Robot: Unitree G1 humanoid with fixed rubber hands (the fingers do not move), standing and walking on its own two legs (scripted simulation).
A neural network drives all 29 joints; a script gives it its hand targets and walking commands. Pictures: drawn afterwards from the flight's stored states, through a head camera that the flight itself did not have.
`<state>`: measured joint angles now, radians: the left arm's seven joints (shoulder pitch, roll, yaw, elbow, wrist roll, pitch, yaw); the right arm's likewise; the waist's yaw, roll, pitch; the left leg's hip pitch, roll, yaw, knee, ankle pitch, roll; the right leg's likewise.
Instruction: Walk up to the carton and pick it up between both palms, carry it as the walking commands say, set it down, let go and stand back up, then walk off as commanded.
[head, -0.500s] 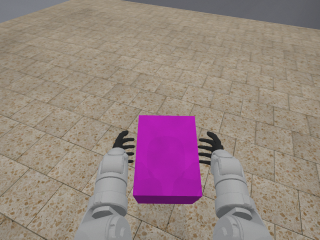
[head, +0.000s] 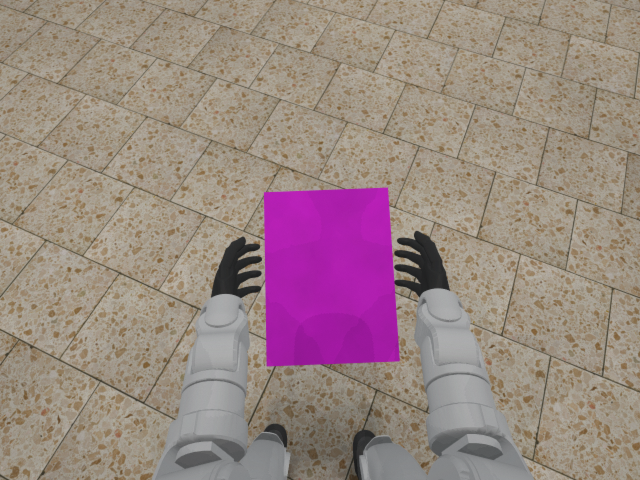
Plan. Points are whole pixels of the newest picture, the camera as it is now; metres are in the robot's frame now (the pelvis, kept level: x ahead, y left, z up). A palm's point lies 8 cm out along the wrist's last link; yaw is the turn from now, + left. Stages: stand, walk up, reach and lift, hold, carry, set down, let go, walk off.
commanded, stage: set down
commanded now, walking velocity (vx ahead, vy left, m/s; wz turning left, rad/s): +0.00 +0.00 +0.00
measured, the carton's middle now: (328, 277) +0.40 +0.01 -0.16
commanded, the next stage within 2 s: none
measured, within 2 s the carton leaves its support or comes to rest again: neither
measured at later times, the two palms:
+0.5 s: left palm (241, 299) +0.36 +0.14 -0.15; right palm (410, 298) +0.36 -0.12 -0.15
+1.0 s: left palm (256, 294) +0.39 +0.13 -0.22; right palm (404, 293) +0.39 -0.13 -0.22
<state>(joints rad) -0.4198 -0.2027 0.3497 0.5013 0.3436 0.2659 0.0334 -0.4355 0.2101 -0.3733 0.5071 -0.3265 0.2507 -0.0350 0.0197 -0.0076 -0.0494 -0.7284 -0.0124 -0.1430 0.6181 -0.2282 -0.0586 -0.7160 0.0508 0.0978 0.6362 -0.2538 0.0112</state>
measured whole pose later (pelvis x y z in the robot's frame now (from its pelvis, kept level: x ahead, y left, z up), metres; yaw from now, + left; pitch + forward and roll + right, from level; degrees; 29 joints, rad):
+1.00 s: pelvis -0.04 +0.00 -0.16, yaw +0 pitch +43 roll +1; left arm -0.79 -0.15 0.45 0.65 0.29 0.24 0.13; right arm -0.80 0.14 -0.49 0.64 -0.31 0.23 -0.09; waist 0.00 0.00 -0.26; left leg -1.67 -0.10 -0.15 1.38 -0.46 -0.09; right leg -1.66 0.11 0.12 1.41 -0.49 0.04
